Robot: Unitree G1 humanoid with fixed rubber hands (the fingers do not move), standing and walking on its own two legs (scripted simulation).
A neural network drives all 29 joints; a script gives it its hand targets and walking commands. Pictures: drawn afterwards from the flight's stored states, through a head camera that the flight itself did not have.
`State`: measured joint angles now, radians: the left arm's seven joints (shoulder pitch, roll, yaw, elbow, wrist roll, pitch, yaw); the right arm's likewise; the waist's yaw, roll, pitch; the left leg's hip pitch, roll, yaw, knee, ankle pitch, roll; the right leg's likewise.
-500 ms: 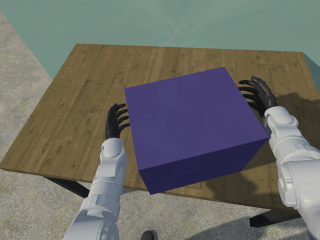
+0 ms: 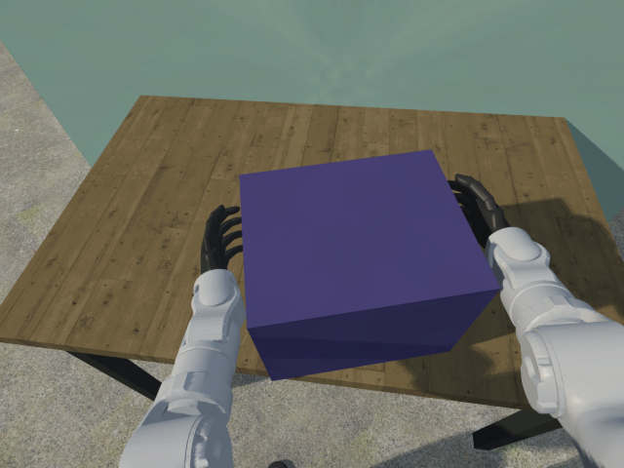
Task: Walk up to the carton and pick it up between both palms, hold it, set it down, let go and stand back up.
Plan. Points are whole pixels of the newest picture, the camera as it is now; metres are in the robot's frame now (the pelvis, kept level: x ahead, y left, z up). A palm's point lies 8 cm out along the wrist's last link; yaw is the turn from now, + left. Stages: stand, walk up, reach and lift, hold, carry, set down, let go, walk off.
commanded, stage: reach and lift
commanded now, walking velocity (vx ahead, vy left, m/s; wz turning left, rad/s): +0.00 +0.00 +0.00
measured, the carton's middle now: (350, 267) +0.39 +0.05 +0.00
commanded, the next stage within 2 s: none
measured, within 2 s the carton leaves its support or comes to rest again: leaves its support in 0.44 s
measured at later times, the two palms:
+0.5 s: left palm (202, 263) +0.33 +0.24 +0.04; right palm (477, 222) +0.45 -0.11 +0.07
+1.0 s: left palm (190, 248) +0.33 +0.24 +0.08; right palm (496, 229) +0.41 -0.11 +0.11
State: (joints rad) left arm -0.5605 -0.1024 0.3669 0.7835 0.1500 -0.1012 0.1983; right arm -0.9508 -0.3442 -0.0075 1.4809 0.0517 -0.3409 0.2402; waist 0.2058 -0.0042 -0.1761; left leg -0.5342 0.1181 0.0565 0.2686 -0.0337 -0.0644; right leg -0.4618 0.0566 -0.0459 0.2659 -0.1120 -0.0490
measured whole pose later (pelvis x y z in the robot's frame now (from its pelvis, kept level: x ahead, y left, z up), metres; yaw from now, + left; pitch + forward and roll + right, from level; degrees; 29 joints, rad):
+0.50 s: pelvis +0.00 +0.01 +0.00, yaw +2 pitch +15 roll -1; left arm -0.49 -0.06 0.28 0.69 0.09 -0.01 0.22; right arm -0.86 -0.31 0.01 1.31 0.10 -0.26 0.19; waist 0.17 0.00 -0.17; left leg -0.48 0.10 0.03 0.27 -0.04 -0.05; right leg -0.39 0.04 -0.07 0.24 -0.12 -0.04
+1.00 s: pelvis -0.01 +0.03 +0.01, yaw +2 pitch +7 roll -1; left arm -0.49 -0.02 0.21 0.56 0.12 0.20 0.21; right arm -0.77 -0.27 -0.08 1.13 0.09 -0.10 0.19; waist 0.09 -0.02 -0.13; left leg -0.35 0.06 0.03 0.28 -0.05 -0.03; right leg -0.25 0.01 -0.07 0.23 -0.11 -0.01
